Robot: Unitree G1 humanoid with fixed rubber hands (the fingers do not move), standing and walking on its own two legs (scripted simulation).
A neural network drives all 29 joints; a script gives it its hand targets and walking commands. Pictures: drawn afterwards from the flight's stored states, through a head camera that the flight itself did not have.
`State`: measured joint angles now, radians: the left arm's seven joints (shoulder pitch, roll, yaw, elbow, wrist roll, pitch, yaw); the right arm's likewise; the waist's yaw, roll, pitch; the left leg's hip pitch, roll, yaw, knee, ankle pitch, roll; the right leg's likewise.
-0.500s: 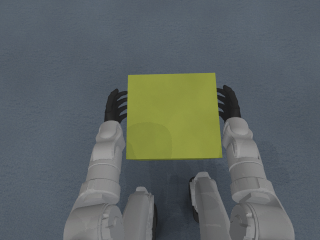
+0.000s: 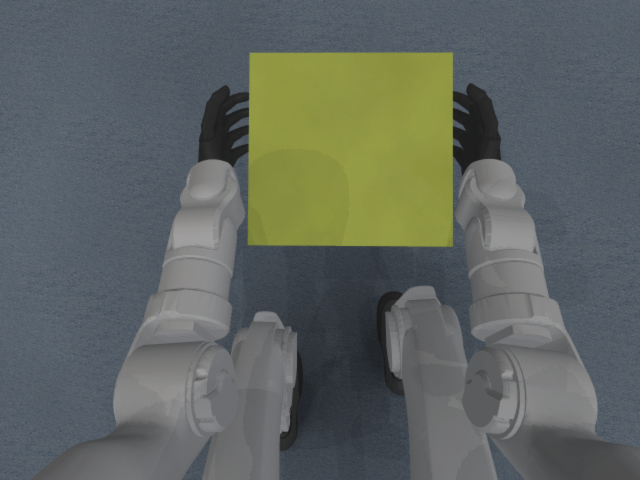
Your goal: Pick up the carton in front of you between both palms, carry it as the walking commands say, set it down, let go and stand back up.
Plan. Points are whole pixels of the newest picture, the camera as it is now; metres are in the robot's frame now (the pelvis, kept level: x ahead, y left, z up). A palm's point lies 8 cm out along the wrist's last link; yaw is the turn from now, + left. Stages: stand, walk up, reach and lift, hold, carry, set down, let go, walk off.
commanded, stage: set down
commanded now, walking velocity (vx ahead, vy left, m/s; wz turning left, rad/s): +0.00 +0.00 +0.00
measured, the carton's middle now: (344, 171) +0.47 -0.06 -0.19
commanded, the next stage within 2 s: none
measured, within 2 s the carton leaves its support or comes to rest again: rests again in 1.44 s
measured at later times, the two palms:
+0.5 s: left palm (251, 161) +0.52 +0.08 -0.25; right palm (452, 152) +0.49 -0.22 -0.24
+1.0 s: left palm (251, 172) +0.52 +0.09 -0.29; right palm (442, 153) +0.50 -0.22 -0.27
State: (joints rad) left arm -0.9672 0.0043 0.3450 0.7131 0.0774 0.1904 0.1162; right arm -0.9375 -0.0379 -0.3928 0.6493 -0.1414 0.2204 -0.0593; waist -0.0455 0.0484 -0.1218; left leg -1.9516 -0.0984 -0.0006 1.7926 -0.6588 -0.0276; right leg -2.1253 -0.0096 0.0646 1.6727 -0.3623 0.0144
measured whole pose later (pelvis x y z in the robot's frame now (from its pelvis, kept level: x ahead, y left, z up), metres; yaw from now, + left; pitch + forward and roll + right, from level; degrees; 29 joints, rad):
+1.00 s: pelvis -0.02 +0.01 -0.12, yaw +0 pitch +43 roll +0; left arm -1.36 0.17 0.21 0.96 0.05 0.21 0.14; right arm -1.41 -0.27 -0.40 1.07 -0.06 0.18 -0.03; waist -0.10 0.01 0.20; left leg -2.26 -0.15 -0.01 2.19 -0.69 -0.03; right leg -2.41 -0.04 0.06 2.01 -0.36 0.04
